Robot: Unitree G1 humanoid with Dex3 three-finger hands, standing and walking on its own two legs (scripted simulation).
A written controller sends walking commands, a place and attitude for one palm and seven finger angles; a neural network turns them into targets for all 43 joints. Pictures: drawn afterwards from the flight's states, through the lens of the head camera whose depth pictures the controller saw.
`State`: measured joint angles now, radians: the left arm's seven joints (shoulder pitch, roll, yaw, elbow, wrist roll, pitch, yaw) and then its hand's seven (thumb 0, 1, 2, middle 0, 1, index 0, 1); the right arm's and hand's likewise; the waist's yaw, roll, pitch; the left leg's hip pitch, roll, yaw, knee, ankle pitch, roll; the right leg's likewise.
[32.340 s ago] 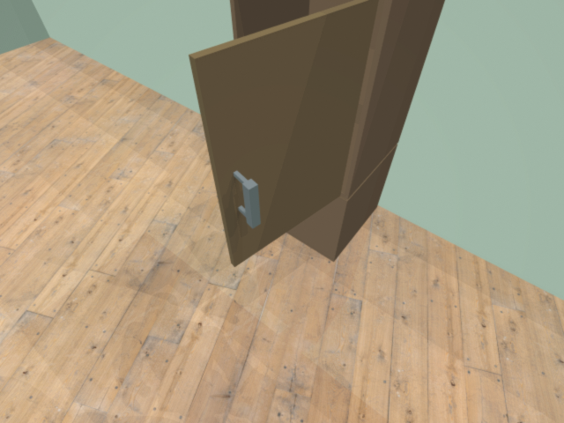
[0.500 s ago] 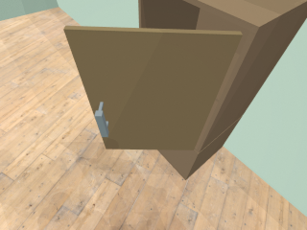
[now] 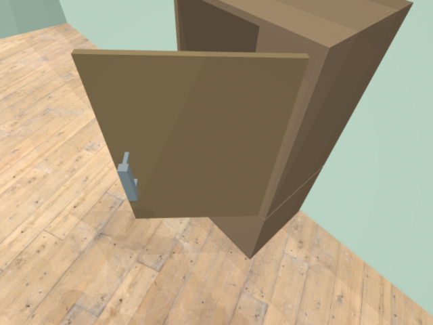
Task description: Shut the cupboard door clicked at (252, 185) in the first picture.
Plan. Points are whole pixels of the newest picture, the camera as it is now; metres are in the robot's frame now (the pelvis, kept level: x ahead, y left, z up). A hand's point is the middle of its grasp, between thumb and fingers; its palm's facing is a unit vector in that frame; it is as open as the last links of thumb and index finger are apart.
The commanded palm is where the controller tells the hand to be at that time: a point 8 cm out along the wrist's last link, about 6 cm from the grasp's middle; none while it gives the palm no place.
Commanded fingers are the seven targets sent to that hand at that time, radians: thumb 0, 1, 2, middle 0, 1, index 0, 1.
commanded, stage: look again from close up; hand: left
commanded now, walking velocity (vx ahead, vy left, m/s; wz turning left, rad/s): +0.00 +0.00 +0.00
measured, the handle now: (130, 176) +0.47 +0.24 -0.08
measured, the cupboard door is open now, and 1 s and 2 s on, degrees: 50 50 50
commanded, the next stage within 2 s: raise the hand and make a fist in 0.60 s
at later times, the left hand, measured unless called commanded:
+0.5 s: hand out of the picture +0.02 +0.20 -0.18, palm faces +0.00 -0.97 -0.23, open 7.3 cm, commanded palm none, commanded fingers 0.00 0.90 0.90 -0.20 -0.30 -0.20 -0.30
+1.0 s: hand (116, 296) +0.18 +0.19 -0.04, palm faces +0.09 -1.00 -0.01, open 6.7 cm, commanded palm +0.11 +0.25 -0.08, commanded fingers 0.00 0.90 0.90 -0.47 -0.60 -0.47 -0.60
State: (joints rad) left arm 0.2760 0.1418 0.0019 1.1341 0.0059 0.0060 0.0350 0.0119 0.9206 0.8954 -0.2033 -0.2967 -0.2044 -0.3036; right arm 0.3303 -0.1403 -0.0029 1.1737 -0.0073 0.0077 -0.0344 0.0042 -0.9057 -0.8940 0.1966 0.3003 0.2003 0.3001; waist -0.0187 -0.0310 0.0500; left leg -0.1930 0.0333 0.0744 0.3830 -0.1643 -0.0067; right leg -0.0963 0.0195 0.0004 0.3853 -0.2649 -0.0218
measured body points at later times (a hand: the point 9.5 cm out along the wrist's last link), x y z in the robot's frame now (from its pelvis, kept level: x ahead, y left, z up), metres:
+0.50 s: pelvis +0.00 +0.02 -0.01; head +0.01 +0.02 +0.44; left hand +0.02 +0.25 -0.16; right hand +0.03 -0.21 -0.17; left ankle +0.03 +0.12 -0.74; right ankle -0.03 -0.10 -0.74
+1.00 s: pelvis -0.04 +0.00 -0.08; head +0.00 +0.02 +0.37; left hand +0.17 +0.24 -0.04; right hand +0.16 -0.24 -0.14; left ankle +0.03 +0.12 -0.74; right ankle -0.03 -0.10 -0.74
